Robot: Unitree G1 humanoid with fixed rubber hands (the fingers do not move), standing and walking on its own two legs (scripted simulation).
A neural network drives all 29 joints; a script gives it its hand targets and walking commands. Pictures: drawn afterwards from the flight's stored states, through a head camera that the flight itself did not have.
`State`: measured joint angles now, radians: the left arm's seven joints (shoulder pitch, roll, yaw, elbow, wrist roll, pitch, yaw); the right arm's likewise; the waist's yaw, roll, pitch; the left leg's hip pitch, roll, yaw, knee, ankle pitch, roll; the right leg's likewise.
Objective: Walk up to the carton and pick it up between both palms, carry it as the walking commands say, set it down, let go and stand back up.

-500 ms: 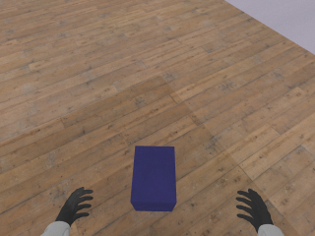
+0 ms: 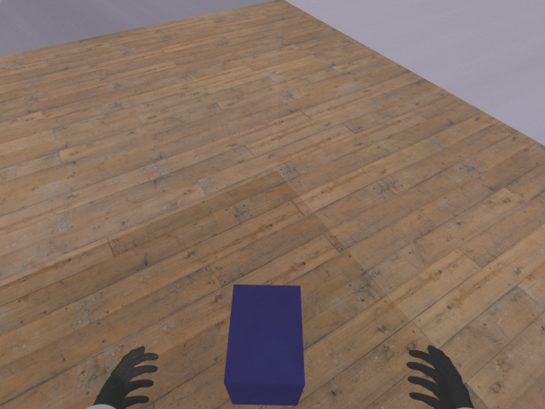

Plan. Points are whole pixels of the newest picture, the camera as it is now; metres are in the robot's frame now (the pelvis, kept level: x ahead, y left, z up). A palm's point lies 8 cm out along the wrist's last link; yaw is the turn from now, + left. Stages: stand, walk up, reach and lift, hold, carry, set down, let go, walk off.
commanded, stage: stand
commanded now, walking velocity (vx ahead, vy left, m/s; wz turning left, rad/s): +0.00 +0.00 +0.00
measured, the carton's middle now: (265, 346) +0.41 +0.04 -0.63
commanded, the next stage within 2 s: none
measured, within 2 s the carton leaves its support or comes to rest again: neither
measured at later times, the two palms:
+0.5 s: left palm out of the picture +0.13 +0.26 -0.09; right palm out of the picture +0.16 -0.28 -0.08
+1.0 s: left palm out of the picture +0.11 +0.26 -0.09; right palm out of the picture +0.14 -0.29 -0.08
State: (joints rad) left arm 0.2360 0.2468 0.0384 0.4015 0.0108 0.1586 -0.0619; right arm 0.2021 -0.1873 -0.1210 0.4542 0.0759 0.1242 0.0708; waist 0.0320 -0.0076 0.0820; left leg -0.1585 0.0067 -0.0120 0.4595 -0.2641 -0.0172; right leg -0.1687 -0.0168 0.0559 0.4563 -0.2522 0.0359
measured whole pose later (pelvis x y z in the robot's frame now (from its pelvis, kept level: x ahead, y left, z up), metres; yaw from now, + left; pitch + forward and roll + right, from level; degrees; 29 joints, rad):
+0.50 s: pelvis +0.02 +0.00 +0.00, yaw +0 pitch -1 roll +0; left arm 0.30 0.25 0.04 0.64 0.03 0.02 0.01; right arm 0.20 -0.27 -0.12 0.72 0.07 0.02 0.02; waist 0.03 -0.01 -0.06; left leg -0.16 0.01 -0.01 0.49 -0.31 -0.02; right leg -0.18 -0.02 0.05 0.50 -0.31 0.03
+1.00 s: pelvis +0.01 +0.00 +0.00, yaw +0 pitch -2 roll +0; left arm 0.30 0.26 0.04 0.69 0.03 0.00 0.01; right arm 0.20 -0.29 -0.12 0.77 0.07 0.00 0.01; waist 0.03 -0.01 -0.06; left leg -0.16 0.01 -0.01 0.49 -0.29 -0.02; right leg -0.18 -0.02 0.05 0.50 -0.29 0.03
